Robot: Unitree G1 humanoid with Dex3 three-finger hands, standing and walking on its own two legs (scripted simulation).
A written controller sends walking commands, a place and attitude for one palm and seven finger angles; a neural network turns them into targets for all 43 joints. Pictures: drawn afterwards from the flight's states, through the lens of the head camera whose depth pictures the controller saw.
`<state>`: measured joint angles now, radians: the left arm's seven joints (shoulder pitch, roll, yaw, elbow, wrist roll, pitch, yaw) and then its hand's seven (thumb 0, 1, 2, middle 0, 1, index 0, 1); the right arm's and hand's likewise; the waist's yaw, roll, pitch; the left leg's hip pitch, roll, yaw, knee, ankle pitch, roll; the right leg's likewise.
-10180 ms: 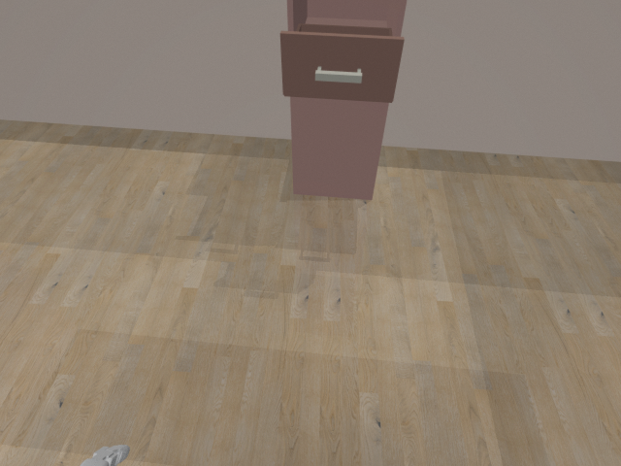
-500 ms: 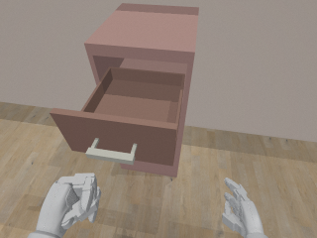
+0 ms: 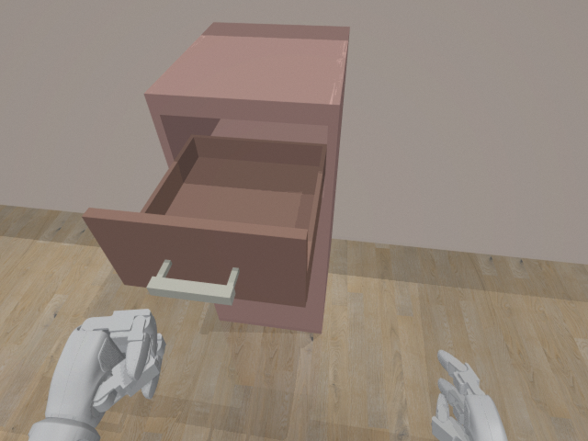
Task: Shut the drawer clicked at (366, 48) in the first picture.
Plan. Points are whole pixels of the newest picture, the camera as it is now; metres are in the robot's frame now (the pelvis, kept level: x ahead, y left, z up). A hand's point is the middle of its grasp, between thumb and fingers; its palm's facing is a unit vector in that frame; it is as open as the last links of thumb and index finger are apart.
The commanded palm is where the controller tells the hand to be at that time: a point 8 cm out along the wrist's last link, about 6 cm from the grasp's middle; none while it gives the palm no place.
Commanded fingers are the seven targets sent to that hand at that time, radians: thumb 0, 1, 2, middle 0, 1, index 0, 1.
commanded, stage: bring the fist close to the handle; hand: left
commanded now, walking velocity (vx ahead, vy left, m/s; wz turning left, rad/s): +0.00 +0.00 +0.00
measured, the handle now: (195, 280) +0.35 +0.19 +0.02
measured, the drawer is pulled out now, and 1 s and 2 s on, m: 0.30 0.30 0.29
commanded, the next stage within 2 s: push the drawer shut in 1.46 s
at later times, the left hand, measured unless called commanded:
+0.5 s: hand (184, 358) +0.20 +0.15 +0.07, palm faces -0.05 -1.00 -0.05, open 3.3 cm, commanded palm +0.18 +0.21 +0.07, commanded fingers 0.00 0.90 0.90 -1.40 -1.60 -1.40 -1.60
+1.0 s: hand (198, 343) +0.24 +0.16 +0.02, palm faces -0.04 -1.00 -0.04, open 3.3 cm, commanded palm +0.22 +0.21 +0.02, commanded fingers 0.00 0.90 0.90 -1.40 -1.60 -1.40 -1.60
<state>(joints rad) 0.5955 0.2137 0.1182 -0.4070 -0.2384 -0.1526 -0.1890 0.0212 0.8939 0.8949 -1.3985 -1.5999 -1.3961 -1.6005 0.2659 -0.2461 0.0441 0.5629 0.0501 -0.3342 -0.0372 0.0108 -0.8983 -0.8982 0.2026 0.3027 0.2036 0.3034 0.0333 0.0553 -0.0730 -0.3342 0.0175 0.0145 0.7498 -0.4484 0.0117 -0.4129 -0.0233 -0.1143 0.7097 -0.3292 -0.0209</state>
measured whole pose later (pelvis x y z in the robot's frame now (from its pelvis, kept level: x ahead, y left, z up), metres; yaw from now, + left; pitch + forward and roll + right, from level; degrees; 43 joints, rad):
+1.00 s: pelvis -0.01 +0.01 -0.03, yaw +0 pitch +11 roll -1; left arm 0.24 0.18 0.09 0.06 -0.19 -0.36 -0.19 0.02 0.89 0.89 -1.40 -1.60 -1.40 -1.60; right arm 0.24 -0.25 0.03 0.56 0.01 -0.26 -0.02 0.01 -0.90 -0.90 0.20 0.30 0.21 0.30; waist -0.01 0.03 -0.08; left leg -0.63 0.00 0.03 0.94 -0.50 0.02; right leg -0.71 -0.05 -0.10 0.90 -0.38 -0.02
